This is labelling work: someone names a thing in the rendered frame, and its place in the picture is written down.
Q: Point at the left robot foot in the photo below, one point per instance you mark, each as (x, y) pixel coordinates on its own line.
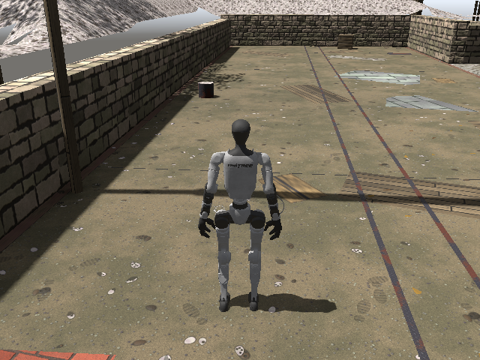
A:
(224, 304)

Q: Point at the left robot shin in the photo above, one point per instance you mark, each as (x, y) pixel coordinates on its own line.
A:
(223, 277)

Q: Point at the right robot forearm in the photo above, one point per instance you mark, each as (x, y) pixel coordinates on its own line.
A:
(273, 205)

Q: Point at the left robot forearm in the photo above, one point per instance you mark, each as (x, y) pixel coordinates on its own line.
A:
(206, 203)

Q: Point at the right robot hand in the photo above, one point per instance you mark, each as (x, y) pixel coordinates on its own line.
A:
(277, 228)

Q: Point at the right robot upper arm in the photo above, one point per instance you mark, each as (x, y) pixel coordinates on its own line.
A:
(267, 174)

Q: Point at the left robot upper arm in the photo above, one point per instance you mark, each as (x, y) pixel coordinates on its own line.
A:
(213, 171)

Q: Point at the left robot hand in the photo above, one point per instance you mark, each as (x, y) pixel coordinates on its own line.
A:
(202, 226)

